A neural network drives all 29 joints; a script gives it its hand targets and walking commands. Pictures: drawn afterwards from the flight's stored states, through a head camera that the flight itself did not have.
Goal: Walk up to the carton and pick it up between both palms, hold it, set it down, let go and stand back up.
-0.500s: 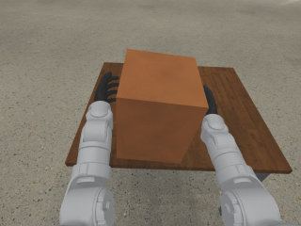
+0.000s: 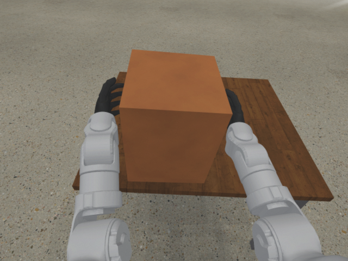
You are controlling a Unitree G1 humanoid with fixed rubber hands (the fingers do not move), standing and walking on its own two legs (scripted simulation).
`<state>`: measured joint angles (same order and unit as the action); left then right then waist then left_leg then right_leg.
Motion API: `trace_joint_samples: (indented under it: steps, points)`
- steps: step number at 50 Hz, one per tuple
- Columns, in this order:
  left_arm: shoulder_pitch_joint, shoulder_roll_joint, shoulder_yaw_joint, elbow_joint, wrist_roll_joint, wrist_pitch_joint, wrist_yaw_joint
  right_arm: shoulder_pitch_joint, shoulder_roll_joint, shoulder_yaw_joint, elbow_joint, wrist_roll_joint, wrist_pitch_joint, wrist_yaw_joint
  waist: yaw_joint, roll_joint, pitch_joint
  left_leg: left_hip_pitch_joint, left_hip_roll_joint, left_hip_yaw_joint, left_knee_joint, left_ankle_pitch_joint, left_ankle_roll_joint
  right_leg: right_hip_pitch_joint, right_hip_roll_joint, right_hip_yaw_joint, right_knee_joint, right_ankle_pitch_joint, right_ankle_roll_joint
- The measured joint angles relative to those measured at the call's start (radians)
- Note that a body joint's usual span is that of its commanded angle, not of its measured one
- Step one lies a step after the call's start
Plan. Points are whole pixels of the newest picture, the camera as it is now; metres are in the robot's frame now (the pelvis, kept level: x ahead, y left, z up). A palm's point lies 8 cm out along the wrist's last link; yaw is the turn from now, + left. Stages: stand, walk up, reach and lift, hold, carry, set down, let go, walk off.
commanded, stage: reach and lift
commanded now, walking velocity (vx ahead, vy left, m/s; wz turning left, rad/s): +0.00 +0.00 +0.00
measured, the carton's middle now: (170, 120) +0.42 +0.00 +0.12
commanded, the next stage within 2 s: hold in 0.94 s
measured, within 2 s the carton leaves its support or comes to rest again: neither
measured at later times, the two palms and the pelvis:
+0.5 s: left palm (102, 106) +0.37 +0.14 +0.20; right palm (235, 118) +0.36 -0.15 +0.17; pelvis +0.00 +0.01 +0.00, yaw -1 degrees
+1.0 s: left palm (96, 107) +0.35 +0.15 +0.22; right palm (238, 115) +0.35 -0.14 +0.19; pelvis -0.01 +0.00 +0.00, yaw +0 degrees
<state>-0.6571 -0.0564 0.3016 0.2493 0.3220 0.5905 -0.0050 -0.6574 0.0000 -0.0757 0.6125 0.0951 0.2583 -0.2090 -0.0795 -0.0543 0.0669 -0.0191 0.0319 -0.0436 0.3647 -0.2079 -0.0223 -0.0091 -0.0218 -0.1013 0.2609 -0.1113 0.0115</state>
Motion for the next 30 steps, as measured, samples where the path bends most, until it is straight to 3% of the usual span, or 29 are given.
trace_joint_samples:
  steps: [10, 30]
  points:
    - [0.012, -0.012, -0.030, -0.067, 0.008, 0.038, 0.005, 0.038, -0.021, 0.028, -0.065, 0.044, 0.007, -0.011, -0.009, 0.011, 0.013, 0.016, -0.005, 0.006, 0.014, -0.014, 0.009, 0.024, -0.003, 0.008, -0.009, 0.001, 0.010]
    - [0.011, -0.026, -0.015, -0.140, 0.055, 0.115, -0.012, 0.013, -0.032, 0.051, -0.086, 0.069, 0.056, -0.008, -0.008, 0.007, 0.017, 0.053, -0.001, 0.006, 0.002, -0.014, 0.006, 0.061, 0.003, 0.011, -0.020, -0.001, 0.006]
